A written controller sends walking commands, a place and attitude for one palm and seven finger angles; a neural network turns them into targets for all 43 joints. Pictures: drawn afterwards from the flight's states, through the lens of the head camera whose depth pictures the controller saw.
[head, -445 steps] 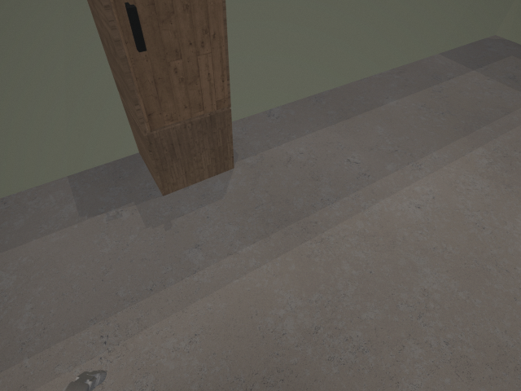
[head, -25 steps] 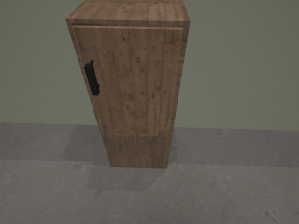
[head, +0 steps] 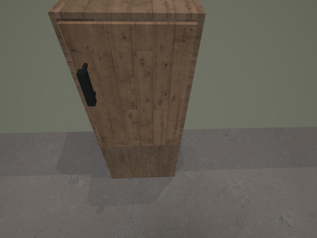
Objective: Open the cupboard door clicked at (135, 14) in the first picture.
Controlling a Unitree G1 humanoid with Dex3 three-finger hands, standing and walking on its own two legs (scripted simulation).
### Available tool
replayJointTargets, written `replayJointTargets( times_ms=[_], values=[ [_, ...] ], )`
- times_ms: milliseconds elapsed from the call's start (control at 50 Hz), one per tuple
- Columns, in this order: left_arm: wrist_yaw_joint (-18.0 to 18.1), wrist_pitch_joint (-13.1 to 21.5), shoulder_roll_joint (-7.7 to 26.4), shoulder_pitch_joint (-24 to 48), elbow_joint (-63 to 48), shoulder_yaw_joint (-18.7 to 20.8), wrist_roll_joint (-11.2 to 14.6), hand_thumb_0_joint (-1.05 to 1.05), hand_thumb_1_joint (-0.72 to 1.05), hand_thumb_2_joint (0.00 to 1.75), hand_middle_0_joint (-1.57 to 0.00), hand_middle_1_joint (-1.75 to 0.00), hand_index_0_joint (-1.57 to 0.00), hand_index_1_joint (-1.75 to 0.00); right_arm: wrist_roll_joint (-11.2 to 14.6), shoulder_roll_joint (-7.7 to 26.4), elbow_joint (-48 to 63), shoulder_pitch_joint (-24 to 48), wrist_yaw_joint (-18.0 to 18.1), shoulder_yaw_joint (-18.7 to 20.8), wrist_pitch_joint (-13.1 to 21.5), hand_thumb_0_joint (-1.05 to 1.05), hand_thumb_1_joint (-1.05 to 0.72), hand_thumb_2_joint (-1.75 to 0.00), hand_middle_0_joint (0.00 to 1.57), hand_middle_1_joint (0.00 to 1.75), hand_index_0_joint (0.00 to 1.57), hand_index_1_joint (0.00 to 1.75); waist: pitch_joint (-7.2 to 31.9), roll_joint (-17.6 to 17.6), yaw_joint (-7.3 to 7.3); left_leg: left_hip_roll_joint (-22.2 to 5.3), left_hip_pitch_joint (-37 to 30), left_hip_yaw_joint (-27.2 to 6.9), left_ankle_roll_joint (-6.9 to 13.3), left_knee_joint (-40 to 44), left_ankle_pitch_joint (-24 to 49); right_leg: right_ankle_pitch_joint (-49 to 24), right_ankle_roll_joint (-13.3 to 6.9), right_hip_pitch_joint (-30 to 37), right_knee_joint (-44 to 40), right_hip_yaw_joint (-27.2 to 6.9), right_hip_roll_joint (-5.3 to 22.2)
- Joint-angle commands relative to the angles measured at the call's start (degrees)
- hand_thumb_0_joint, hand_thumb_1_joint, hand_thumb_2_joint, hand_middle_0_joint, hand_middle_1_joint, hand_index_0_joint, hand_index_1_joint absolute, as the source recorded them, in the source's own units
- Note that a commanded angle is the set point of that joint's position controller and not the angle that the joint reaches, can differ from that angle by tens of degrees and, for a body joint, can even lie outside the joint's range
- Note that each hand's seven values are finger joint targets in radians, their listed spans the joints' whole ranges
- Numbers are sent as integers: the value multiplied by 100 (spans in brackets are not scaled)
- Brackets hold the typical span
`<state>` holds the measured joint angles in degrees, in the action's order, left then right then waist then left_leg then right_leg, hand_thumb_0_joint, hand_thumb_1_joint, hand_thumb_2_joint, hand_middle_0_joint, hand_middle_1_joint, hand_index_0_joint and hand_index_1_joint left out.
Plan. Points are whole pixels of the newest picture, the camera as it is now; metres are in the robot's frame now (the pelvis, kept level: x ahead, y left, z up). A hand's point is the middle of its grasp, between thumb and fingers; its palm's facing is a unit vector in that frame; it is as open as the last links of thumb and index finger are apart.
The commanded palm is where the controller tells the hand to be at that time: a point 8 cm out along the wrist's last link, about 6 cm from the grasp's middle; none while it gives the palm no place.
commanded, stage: come to a stop and stand still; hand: left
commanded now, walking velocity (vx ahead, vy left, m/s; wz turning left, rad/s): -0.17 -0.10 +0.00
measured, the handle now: (88, 84) +0.55 +0.25 +0.07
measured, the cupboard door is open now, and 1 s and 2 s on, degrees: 0 0 0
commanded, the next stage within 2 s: look again from close up in 1.32 s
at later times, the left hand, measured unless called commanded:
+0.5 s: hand out of the picture +0.02 +0.21 -0.17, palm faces +0.06 -0.98 -0.18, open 7.3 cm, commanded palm none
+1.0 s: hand out of the picture +0.01 +0.19 -0.17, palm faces +0.06 -0.97 -0.23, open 7.4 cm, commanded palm none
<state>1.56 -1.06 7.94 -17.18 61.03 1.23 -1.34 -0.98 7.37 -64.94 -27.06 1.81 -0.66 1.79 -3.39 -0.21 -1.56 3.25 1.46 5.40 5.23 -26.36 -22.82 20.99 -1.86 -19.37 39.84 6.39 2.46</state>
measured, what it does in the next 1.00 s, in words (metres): steps on the spot: right foot, then left foot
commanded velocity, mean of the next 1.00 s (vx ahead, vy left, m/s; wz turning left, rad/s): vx -0.03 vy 0.00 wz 0.00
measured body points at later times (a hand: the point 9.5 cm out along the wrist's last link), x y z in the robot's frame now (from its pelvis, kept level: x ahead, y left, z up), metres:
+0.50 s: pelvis +0.01 +0.04 +0.01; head +0.01 +0.05 +0.46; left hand +0.02 +0.26 -0.16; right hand +0.04 -0.19 -0.14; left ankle -0.01 +0.10 -0.73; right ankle +0.05 -0.11 -0.73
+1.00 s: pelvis +0.00 +0.01 +0.00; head -0.02 +0.00 +0.45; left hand +0.01 +0.24 -0.15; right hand +0.04 -0.22 -0.15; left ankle -0.01 +0.10 -0.73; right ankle +0.05 -0.11 -0.73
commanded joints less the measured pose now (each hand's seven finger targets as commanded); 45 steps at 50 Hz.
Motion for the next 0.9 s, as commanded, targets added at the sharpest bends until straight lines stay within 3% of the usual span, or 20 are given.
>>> replayJointTargets(
  times_ms=[0, 20, 40, 60, 80, 140, 160, 180, 200, 220, 280, 320, 400, 660, 680, 700, 720, 760, 820, 880],
  values=[
    [91, 275, 407, -1000, -116, 139, 73, 0, 90, 90, -20, -30, -20, -30, 136, 719, 142, -79, 156, 176, 105, 0, -90, -90, 20, 30, 20, 30, 354, 205, 598, -1123, 1210, -744, -128, -684, 4807, -2453, -218, 2024, -1036, -617, 412],
    [143, 304, 693, -1269, -7, 195, 78, 0, 90, 90, -20, -30, -20, -30, 164, 613, 185, -82, 138, 201, 81, 0, -90, -90, 20, 30, 20, 30, 486, 563, 585, -636, 1864, -454, -373, -1357, 2885, -4040, -745, 2481, -1055, -1601, 1339],
    [163, 307, 908, -1324, 29, 211, 99, 0, 90, 90, -20, -30, -20, -30, 166, 404, 200, -87, 144, 223, 18, 0, -90, -90, 20, 30, 20, 30, 616, 663, 467, -344, 1963, -318, -495, -2137, -47, -5334, -1307, 2393, -1450, -1959, 2116],
    [186, 279, 945, -1046, -49, 196, 75, 0, 90, 90, -20, -30, -20, -30, 157, 297, 262, 106, 164, 249, -49, 0, -90, -90, 20, 30, 20, 30, 281, 491, 377, -421, 2016, -546, -468, -2490, -1089, -5515, -1507, 1808, -1577, -1862, 2226],
    [221, 244, 815, -651, -146, 210, 47, 0, 90, 90, -20, -30, -20, -30, 145, 165, 260, 209, 154, 258, -147, 0, -90, -90, 20, 30, 20, 30, 52, 810, 289, -581, 1979, -582, -470, -2599, -1205, -5195, -1474, 1301, -1653, -1726, 2114],
    [207, 123, 666, 274, -501, 148, 3, 0, 90, 90, -20, -30, -20, -30, 106, -77, 76, -203, 53, 261, -231, 0, -90, -90, 20, 30, 20, 30, -118, 827, -154, -701, 1070, -332, -517, -1140, -132, -3017, -843, -17, -1727, -841, 1462],
    [183, 79, 688, 361, -535, 176, 45, 0, 90, 90, -20, -30, -20, -30, 85, -98, -24, -430, 30, 264, -218, 0, -90, -90, 20, 30, 20, 30, -25, 709, -239, -622, 662, -172, -542, -390, 818, -2110, -567, -237, -1490, -712, 1194],
    [162, 34, 619, 299, -566, 190, 78, 0, 90, 90, -20, -30, -20, -30, 59, -4, -94, -501, 17, 281, -167, 0, -90, -90, 20, 30, 20, 30, -33, 194, -154, -688, 560, -325, -528, 76, 1331, -1443, -314, -238, -1097, -548, 804],
    [138, -29, 468, 171, -646, 179, 121, 0, 90, 90, -20, -30, -20, -30, 6, 308, 52, -254, 33, 317, -130, 0, -90, -90, 20, 30, 20, 30, -143, -691, 13, -1256, 1162, -1129, -319, 607, 1135, -555, -3, -230, -911, -388, 382],
    [132, -44, 350, 160, -692, 173, 122, 0, 90, 90, -20, -30, -20, -30, -50, 557, 272, 173, 38, 349, -118, 0, -90, -90, 20, 30, 20, 30, -369, -1135, 147, -1801, 2012, -1710, -27, 1164, 914, -292, 170, 225, -733, -232, 105],
    [98, -22, 305, 18, -518, 124, 9, 0, 90, 90, -20, -30, -20, -30, -21, 548, 507, 884, 43, 330, -50, 0, -90, -90, 20, 30, 20, 30, -489, -536, 346, -1597, 2239, -1314, -39, 1197, 1234, -858, 150, 878, -814, -366, 191],
    [94, 47, 298, -136, -382, 79, 24, 0, 90, 90, -20, -30, -20, -30, 11, 562, 445, 816, 62, 311, -3, 0, -90, -90, 20, 30, 20, 30, -92, -317, 289, -1368, 1438, -938, -172, 838, 2319, -1588, 157, 893, -1207, -449, 286],
    [114, 96, 372, -217, -286, 48, 32, 0, 90, 90, -20, -30, -20, -30, 37, 636, 419, 757, 52, 331, -14, 0, -90, -90, 20, 30, 20, 30, 238, -116, 188, -1233, 855, -681, -272, 703, 2757, -1979, 177, 975, -1377, -480, 385],
    [107, 143, 331, -546, 138, -74, 12, 0, 90, 90, -20, -30, -20, -30, 61, 652, 236, 868, 9, 235, -62, 0, -90, -90, 20, 30, 20, 30, -283, 50, 171, -1103, 1042, -691, -322, 1263, 944, -1528, 218, 890, -1900, -623, 471],
    [71, 206, 1596, 26, -435, -60, -48, 0, 90, 90, -20, -30, -20, -30, 42, 1494, 965, 1202, -40, 283, -38, 0, -90, -90, 20, 30, 20, 30, -787, 239, 21, -878, 1226, -883, -554, 1396, 1739, -1114, 107, 418, -1202, -357, 163],
    [75, 157, 1029, -154, -541, 15, -54, 0, 90, 90, -20, -30, -20, -30, -37, 1565, 1101, 1093, 43, 424, 115, 0, -90, -90, 20, 30, 20, 30, -15, -128, 115, -1267, 1109, -1083, -466, 909, 2297, -657, 68, 472, -864, -335, 227],
    [87, 150, 794, -166, -455, -1, -76, 0, 90, 90, -20, -30, -20, -30, -27, 1269, 972, 985, 106, 433, 136, 0, -90, -90, 20, 30, 20, 30, 425, -364, 59, -1312, 711, -1037, -457, 751, 3101, -745, 13, 358, -729, -318, 171],
    [86, 108, 527, -508, -477, -99, -19, 0, 90, 90, -20, -30, -20, -30, 4, 955, 973, 810, 130, 329, 72, 0, -90, -90, 20, 30, 20, 30, 692, -660, 101, -1289, 625, -900, -268, 587, 2601, -545, 60, 326, -709, -379, 216],
    [61, 88, 600, -663, -478, -62, -35, 0, 90, 90, -20, -30, -20, -30, 10, 894, 1114, 995, 64, 325, -51, 0, -90, -90, 20, 30, 20, 30, 80, -146, 194, -1064, 1634, -866, -176, 543, 640, -1058, 52, 651, -1188, -517, 293],
    [87, 167, 717, -523, -554, -45, -1, 0, 90, 90, -20, -30, -20, -30, 22, 797, 1075, 828, -7, 293, -101, 0, -90, -90, 20, 30, 20, 30, -196, 480, 101, -824, 1687, -670, -253, 270, 584, -1027, -17, 477, -1493, -882, 424]
  ],
)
